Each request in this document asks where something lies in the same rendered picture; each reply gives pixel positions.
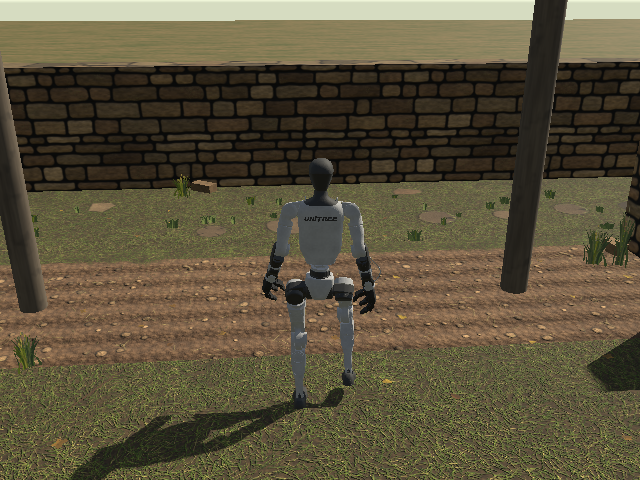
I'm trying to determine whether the robot left shin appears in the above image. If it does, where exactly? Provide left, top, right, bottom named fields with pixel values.
left=291, top=332, right=306, bottom=398

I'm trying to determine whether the robot right upper arm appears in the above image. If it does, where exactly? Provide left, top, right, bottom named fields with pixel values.
left=341, top=201, right=366, bottom=258

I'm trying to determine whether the robot left forearm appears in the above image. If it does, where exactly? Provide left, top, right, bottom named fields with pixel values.
left=265, top=242, right=284, bottom=283

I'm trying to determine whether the robot right hand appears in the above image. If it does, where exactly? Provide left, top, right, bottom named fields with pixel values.
left=353, top=287, right=376, bottom=314

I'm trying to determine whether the robot right forearm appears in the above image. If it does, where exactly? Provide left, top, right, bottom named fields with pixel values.
left=356, top=243, right=375, bottom=291

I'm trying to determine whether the robot left upper arm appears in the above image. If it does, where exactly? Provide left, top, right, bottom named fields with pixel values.
left=274, top=201, right=300, bottom=257

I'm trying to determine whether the robot left hand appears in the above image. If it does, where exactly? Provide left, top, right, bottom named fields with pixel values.
left=262, top=277, right=285, bottom=301

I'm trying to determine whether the robot head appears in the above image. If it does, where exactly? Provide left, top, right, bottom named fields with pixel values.
left=304, top=158, right=338, bottom=206

